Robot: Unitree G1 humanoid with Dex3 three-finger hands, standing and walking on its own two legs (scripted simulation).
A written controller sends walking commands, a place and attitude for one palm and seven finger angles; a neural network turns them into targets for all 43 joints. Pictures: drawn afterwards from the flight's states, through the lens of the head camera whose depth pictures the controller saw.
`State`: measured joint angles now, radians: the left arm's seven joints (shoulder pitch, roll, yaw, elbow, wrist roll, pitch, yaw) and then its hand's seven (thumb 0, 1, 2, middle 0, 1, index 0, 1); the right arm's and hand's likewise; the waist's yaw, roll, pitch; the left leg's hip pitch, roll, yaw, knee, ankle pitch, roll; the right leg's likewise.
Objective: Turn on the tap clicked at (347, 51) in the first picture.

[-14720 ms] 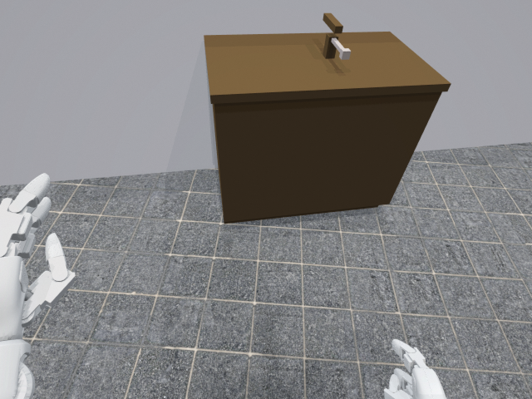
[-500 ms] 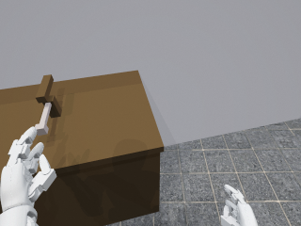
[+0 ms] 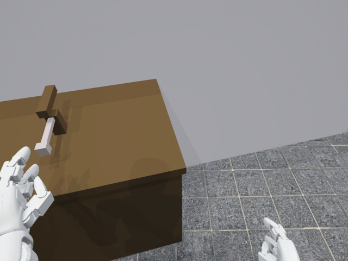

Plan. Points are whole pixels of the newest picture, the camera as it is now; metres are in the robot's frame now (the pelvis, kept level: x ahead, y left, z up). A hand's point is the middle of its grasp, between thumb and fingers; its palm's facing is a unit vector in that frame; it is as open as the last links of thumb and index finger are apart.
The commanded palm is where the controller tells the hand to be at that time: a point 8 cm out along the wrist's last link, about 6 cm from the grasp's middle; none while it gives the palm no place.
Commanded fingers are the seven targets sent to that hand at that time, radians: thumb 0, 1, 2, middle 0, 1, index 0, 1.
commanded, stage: reach beside the lever's end, fingers flat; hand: left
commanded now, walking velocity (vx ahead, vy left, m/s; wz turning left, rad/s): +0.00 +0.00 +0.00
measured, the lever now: (43, 149) +0.36 +0.40 +0.05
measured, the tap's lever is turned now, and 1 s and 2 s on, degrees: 0 0 0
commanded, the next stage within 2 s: push the lever round in 1.88 s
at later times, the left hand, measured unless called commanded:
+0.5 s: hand (42, 185) +0.23 +0.31 +0.09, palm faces +0.54 -0.83 -0.13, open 7.5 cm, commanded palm +0.19 +0.35 +0.10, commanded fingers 0.00 0.90 0.90 -0.18 -0.25 -0.18 -0.25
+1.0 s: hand (41, 174) +0.27 +0.35 +0.07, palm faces +0.55 -0.82 -0.14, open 7.6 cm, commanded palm +0.23 +0.39 +0.07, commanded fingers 0.00 0.90 0.90 -0.16 -0.18 -0.16 -0.18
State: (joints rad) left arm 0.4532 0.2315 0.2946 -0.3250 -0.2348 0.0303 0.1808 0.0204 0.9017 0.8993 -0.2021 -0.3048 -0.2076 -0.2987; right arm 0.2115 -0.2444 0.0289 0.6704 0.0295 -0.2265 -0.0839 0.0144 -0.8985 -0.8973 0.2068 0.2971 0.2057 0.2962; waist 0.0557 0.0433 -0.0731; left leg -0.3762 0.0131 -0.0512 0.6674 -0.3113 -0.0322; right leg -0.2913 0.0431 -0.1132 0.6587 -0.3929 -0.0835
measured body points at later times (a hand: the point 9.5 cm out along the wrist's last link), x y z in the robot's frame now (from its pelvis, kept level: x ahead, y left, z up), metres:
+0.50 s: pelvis -0.01 +0.02 +0.00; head +0.00 +0.01 +0.45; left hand +0.20 +0.35 +0.10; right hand +0.17 -0.21 -0.09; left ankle +0.02 +0.15 -0.72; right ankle -0.02 -0.06 -0.72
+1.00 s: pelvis +0.00 +0.04 -0.01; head +0.03 +0.04 +0.44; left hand +0.24 +0.39 +0.08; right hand +0.15 -0.22 -0.10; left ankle +0.02 +0.15 -0.72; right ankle -0.02 -0.06 -0.72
